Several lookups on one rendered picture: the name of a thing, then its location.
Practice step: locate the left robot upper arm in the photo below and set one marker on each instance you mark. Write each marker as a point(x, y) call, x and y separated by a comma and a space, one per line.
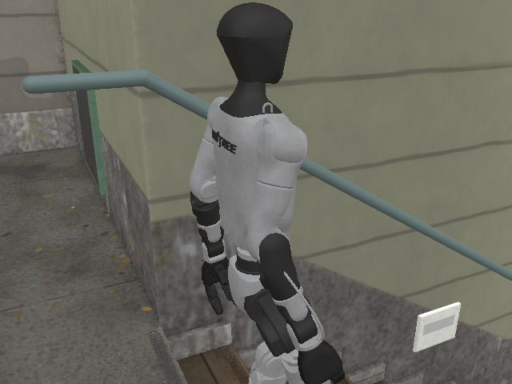
point(202, 181)

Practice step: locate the robot right hand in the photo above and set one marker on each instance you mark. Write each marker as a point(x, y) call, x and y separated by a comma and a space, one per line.
point(320, 364)

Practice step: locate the left robot shin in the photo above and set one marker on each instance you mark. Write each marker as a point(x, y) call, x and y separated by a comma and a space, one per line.
point(256, 377)

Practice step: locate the right robot forearm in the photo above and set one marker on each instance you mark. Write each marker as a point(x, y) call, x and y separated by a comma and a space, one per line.
point(275, 257)

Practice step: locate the humanoid robot head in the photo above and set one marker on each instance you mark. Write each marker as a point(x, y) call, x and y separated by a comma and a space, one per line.
point(255, 38)

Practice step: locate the robot left hand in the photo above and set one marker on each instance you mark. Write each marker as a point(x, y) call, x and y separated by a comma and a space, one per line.
point(211, 274)

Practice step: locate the left robot forearm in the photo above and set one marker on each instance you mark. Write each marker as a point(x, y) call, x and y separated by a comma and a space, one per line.
point(208, 217)

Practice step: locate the right robot upper arm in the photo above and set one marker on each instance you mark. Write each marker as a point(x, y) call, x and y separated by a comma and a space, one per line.
point(281, 150)

